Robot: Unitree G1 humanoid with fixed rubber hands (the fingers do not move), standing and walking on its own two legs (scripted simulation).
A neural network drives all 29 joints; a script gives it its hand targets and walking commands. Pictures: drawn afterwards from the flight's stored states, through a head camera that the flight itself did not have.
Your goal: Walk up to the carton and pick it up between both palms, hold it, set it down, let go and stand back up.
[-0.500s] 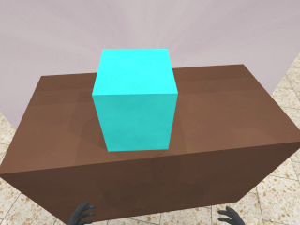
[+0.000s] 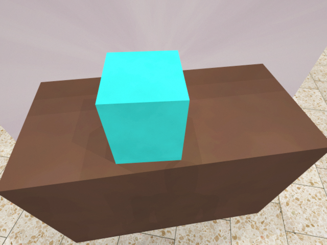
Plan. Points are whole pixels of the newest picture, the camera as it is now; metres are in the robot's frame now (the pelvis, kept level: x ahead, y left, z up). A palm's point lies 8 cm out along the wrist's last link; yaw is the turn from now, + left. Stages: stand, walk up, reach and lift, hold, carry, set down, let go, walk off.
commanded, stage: stand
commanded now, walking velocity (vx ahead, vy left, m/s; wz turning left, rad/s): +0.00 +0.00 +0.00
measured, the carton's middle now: (145, 108) +0.48 +0.07 +0.06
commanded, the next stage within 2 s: walk up in 0.54 s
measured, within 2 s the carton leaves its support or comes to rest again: neither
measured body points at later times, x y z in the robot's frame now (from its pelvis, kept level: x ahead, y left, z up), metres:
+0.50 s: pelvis +0.01 +0.00 +0.01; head +0.03 +0.00 +0.46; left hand +0.02 +0.22 -0.15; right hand +0.02 -0.22 -0.15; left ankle +0.00 +0.12 -0.73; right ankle +0.00 -0.12 -0.73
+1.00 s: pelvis +0.03 +0.05 +0.01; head +0.04 +0.07 +0.46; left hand -0.05 +0.28 -0.15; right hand +0.07 -0.20 -0.13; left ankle +0.03 +0.18 -0.70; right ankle +0.00 -0.12 -0.73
